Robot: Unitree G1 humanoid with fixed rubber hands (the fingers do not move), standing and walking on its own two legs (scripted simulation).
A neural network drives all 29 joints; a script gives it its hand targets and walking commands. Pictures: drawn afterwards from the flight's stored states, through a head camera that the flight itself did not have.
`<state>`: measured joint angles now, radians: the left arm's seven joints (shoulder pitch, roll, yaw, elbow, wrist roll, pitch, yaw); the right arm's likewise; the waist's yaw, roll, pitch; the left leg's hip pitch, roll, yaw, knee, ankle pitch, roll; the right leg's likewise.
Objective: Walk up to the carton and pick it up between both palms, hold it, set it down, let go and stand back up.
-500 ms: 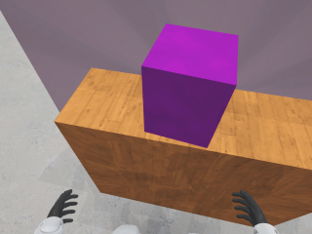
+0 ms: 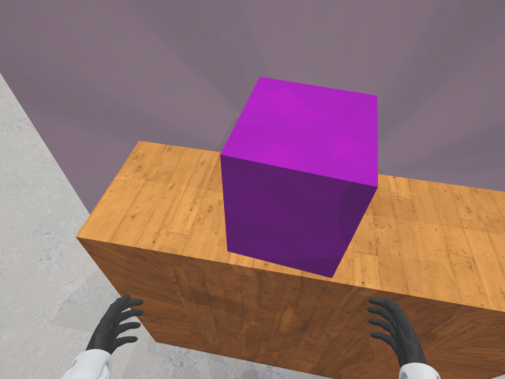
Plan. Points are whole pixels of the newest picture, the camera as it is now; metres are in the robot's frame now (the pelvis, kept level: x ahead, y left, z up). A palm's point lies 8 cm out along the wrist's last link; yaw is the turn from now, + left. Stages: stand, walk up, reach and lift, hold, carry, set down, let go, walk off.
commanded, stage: reach and lift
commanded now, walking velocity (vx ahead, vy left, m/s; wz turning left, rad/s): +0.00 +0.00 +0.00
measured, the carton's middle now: (296, 179) +0.42 -0.02 +0.08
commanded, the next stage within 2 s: none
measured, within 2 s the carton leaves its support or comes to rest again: neither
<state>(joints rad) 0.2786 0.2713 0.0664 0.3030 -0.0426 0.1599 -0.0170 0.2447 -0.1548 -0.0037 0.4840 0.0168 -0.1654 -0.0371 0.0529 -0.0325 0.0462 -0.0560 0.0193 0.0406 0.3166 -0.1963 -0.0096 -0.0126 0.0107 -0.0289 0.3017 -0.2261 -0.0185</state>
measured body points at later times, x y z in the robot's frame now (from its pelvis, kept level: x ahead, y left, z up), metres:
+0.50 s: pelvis -0.01 +0.01 +0.00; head -0.02 +0.02 +0.45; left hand +0.18 +0.23 +0.01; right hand +0.19 -0.19 +0.02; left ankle -0.01 +0.12 -0.75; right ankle -0.03 -0.10 -0.75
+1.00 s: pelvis -0.01 +0.01 +0.00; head -0.02 +0.03 +0.45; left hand +0.26 +0.21 +0.07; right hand +0.24 -0.19 +0.08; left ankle -0.01 +0.12 -0.75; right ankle -0.03 -0.10 -0.75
